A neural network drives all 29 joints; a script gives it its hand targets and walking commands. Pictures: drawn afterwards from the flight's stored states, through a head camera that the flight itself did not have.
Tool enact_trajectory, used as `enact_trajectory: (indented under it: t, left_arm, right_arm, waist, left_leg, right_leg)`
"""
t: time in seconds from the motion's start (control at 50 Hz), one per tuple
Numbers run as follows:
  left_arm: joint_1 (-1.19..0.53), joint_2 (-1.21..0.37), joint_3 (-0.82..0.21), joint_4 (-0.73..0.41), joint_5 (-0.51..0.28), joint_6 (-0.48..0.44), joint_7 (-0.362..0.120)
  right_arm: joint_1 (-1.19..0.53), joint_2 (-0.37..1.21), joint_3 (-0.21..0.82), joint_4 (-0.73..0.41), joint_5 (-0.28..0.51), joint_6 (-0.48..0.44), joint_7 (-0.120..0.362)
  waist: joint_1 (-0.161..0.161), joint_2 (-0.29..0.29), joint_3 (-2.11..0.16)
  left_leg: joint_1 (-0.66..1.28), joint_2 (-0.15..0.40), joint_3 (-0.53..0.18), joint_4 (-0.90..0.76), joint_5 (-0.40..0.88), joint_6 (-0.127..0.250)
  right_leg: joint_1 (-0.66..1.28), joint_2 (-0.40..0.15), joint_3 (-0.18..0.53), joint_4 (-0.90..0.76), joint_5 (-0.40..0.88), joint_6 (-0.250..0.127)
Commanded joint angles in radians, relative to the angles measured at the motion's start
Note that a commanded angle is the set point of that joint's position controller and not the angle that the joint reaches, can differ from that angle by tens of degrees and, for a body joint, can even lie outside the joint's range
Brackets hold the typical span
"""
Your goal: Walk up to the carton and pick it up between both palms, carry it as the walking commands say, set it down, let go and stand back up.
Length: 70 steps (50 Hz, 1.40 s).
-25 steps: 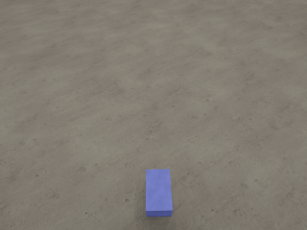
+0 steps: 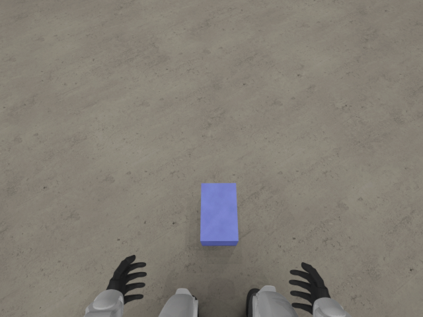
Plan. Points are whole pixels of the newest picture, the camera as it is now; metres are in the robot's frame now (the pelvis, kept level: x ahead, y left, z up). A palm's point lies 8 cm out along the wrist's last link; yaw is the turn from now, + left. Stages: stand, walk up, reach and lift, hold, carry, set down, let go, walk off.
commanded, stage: reach and lift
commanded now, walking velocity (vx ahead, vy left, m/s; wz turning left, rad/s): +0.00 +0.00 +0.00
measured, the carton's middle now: (218, 214) +0.45 +0.01 -0.66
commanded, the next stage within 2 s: none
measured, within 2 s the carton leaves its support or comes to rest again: neither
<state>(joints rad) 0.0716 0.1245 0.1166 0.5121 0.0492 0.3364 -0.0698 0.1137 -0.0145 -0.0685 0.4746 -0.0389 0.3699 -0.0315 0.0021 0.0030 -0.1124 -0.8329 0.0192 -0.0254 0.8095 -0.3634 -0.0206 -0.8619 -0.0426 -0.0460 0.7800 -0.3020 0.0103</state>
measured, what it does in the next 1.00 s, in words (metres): lowers itself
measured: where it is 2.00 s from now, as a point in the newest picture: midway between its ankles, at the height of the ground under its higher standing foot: outside the picture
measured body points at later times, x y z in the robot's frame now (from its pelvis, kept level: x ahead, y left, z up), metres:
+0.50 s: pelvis -0.07 +0.03 -0.04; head +0.12 +0.03 +0.36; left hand +0.29 +0.21 -0.15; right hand +0.28 -0.18 -0.16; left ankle +0.00 +0.13 -0.70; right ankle +0.03 -0.13 -0.70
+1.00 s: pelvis -0.05 +0.01 -0.06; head +0.24 +0.01 +0.28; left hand +0.43 +0.20 -0.19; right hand +0.42 -0.16 -0.19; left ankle +0.00 +0.13 -0.70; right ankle +0.03 -0.13 -0.70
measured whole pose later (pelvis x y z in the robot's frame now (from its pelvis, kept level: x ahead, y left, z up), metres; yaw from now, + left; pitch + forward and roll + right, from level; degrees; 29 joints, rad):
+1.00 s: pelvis -0.05 +0.01 -0.06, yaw -2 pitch +40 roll +0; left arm -0.97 0.17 0.30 0.84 0.02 0.12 0.07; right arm -0.94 -0.12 -0.26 0.78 -0.02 0.14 -0.11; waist 0.03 -0.02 0.00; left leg -1.41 0.02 -0.01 1.07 -0.36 -0.01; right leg -1.44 -0.02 0.00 1.02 -0.27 0.02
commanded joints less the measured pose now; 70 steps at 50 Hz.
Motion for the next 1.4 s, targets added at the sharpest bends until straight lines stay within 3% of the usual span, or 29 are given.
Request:
enact_trajectory:
  t: [0.0,0.12,0.22,0.38,0.56,0.72,0.8,1.0,1.16,1.26,1.38]
  left_arm:
    - [-0.099,0.096,0.016,-0.145,-0.021,-0.022,0.006]
    - [-0.282,0.084,0.001,-0.133,-0.015,0.089,0.048]
    - [-0.514,0.062,0.008,-0.128,-0.023,0.131,0.094]
    - [-0.767,0.054,0.047,-0.028,-0.031,0.133,0.151]
    - [-1.001,0.043,0.060,0.068,-0.041,0.005,0.187]
    - [-1.082,0.092,0.150,0.127,-0.018,-0.155,0.185]
    - [-1.142,0.111,0.182,0.158,-0.013,-0.221,0.164]
    - [-1.366,0.150,0.187,0.185,-0.028,-0.268,0.126]
    - [-1.399,0.130,0.233,0.195,0.033,-0.285,0.123]
    - [-1.419,0.092,0.258,0.264,0.068,-0.292,0.128]
    - [-1.463,0.091,0.267,0.242,0.066,-0.291,0.149]
  right_arm:
    - [-0.084,-0.102,-0.022,-0.208,0.012,-0.024,-0.019]
    - [-0.280,-0.110,-0.021,-0.159,0.028,0.077,-0.001]
    - [-0.507,-0.180,-0.072,-0.114,0.017,0.105,0.023]
    - [-0.788,-0.210,-0.128,0.028,0.005,0.091,0.017]
    - [-1.004,-0.225,-0.185,0.130,0.002,-0.047,-0.016]
    - [-1.084,-0.190,-0.189,0.138,0.016,-0.194,-0.061]
    - [-1.161,-0.170,-0.184,0.147,0.022,-0.246,-0.074]
    - [-1.397,-0.195,-0.203,0.161,-0.006,-0.274,-0.085]
    - [-1.420,-0.189,-0.276,0.189,-0.076,-0.298,-0.075]
    - [-1.456,-0.173,-0.318,0.271,-0.104,-0.314,-0.064]
    - [-1.522,-0.199,-0.321,0.275,-0.106,-0.323,-0.069]
  waist:
    - [-0.015,-0.022,-0.523]
    - [0.003,0.044,-0.332]
    - [-0.009,0.063,-0.300]
    - [-0.007,0.018,-0.393]
    - [-0.018,0.011,-0.615]
    - [0.021,-0.015,-0.852]
    - [0.044,-0.023,-0.876]
    - [0.036,-0.029,-1.014]
    - [0.039,-0.001,-1.011]
    - [0.039,-0.008,-0.875]
    - [0.038,-0.029,-0.962]
  left_leg:
    - [0.042,-0.074,0.039,0.019,0.380,0.019]
    - [0.030,-0.068,0.063,0.003,-0.023,0.018]
    - [0.046,-0.058,0.042,0.005,-0.145,0.010]
    - [0.031,-0.068,0.035,0.048,-0.088,-0.001]
    - [0.009,-0.086,0.038,0.117,0.082,-0.019]
    - [-0.060,-0.112,0.054,0.185,0.353,-0.022]
    - [-0.138,-0.115,0.063,0.200,0.408,-0.018]
    - [-0.183,-0.115,0.084,0.201,0.427,-0.016]
    - [-0.186,-0.114,0.079,0.203,0.489,-0.024]
    - [-0.301,-0.109,0.075,0.238,0.413,-0.029]
    - [-0.362,-0.124,0.084,0.357,0.366,-0.036]
  right_leg:
    - [0.394,0.066,0.035,0.054,0.505,-0.008]
    - [0.185,0.075,-0.015,0.040,-0.027,-0.018]
    - [0.099,0.079,-0.032,0.069,-0.147,-0.031]
    - [0.067,0.090,-0.036,0.117,-0.098,-0.016]
    - [0.025,0.114,-0.026,0.177,0.075,-0.003]
    - [0.047,0.136,0.005,0.214,0.353,0.014]
    - [0.042,0.138,0.024,0.224,0.422,0.019]
    - [0.116,0.143,0.028,0.242,0.457,0.022]
    - [0.067,0.147,0.019,0.260,0.500,0.027]
    - [-0.115,0.147,0.015,0.297,0.390,0.035]
    - [-0.218,0.151,0.003,0.411,0.328,0.038]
